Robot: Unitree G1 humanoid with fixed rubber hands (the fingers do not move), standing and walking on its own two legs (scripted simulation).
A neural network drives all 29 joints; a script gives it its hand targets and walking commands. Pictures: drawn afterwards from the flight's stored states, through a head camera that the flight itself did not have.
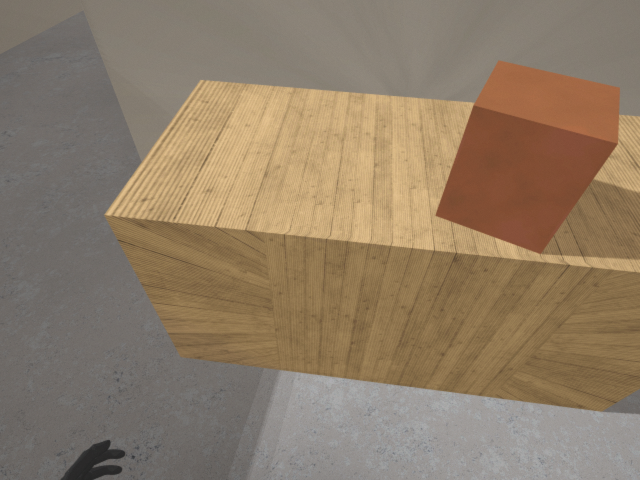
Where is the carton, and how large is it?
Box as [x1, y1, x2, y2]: [435, 60, 619, 253]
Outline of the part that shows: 498,60 473,105 435,215 540,253 617,144 619,88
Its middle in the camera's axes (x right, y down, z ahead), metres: +0.39 -0.16 +0.75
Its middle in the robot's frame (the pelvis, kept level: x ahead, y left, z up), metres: +0.69 -0.36 +0.04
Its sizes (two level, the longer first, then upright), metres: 0.210 0.200 0.250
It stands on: a pedestal, 0.65 m high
